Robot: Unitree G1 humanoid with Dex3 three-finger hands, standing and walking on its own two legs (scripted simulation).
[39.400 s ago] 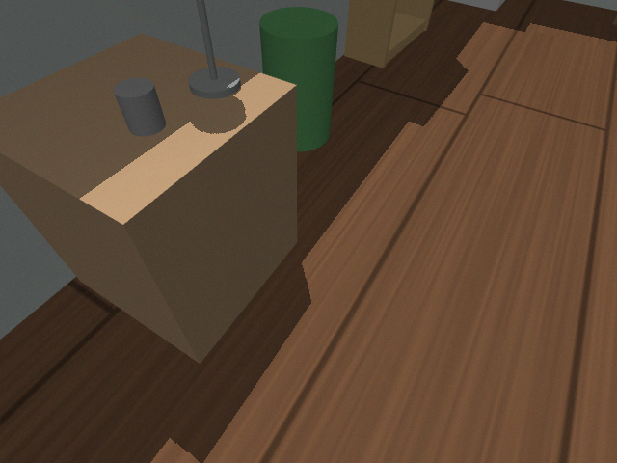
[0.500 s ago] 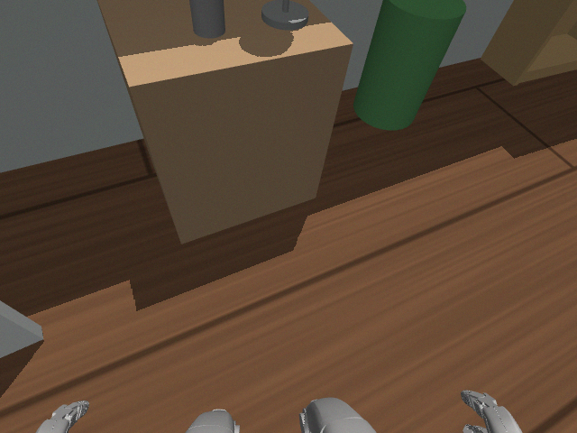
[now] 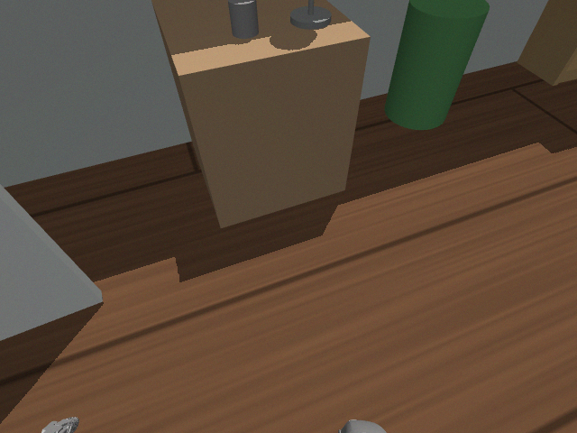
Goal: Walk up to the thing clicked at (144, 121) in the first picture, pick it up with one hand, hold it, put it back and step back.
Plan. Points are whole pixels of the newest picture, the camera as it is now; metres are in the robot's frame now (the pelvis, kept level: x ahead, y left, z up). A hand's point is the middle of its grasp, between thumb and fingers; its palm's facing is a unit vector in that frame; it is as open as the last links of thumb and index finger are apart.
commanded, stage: step back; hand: left
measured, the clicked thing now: (244, 14) +1.26 +0.14 +0.02
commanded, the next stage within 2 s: stand in 0.86 s
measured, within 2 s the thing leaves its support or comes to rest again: neither
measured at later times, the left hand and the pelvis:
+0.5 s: hand out of the picture +0.06 +0.26 -0.12, palm faces +0.03 -0.92 -0.40, open 7.4 cm; pelvis +0.02 -0.01 +0.02, yaw +0 degrees
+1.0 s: hand (107, 428) +0.15 +0.28 -0.14, palm faces -0.05 -0.94 -0.35, open 7.4 cm; pelvis +0.06 +0.03 +0.02, yaw -2 degrees
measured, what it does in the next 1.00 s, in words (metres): steps on the spot: right foot, then left foot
